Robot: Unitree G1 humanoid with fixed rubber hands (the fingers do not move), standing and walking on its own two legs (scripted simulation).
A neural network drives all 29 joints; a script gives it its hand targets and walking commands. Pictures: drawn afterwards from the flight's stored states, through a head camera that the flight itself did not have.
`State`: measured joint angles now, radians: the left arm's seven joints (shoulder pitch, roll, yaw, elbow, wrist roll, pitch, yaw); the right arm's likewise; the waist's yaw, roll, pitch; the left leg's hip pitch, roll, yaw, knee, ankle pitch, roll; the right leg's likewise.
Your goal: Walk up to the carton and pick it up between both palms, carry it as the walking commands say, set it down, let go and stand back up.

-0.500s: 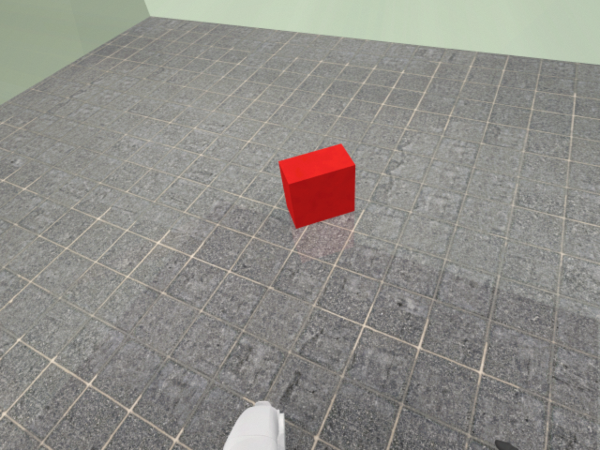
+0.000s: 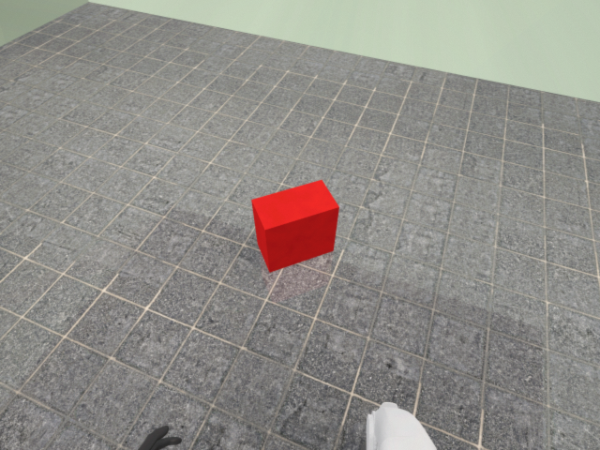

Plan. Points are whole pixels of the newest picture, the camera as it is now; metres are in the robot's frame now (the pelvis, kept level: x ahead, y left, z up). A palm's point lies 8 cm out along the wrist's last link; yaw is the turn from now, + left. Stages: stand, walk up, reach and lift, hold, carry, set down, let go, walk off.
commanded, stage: walk up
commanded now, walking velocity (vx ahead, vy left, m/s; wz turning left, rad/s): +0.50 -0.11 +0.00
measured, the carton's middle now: (295, 227) +0.97 +0.01 -0.65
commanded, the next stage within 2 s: none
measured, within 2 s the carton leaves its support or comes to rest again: neither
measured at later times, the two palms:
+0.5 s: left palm (192, 418) +0.19 +0.18 -0.12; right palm (475, 334) +0.31 -0.29 -0.15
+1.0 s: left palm (170, 256) +0.50 +0.28 -0.15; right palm (412, 260) +0.46 -0.21 -0.13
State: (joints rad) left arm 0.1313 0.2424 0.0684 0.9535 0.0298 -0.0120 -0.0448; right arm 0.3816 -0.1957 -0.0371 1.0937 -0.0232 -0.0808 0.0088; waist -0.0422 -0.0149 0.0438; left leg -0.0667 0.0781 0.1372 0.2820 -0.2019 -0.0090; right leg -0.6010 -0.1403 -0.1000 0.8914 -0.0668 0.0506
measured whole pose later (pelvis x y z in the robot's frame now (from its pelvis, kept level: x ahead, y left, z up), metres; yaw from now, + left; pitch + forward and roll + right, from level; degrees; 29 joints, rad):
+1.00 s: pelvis +0.44 +0.03 +0.00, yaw -1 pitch +0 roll -1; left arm 0.22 0.22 0.07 1.00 0.03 0.01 -0.01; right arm 0.25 -0.18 -0.04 1.06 -0.02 -0.06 0.00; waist -0.02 -0.02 0.03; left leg -0.21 0.09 0.15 0.35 -0.13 0.01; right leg -0.50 -0.11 -0.12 0.96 -0.27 0.04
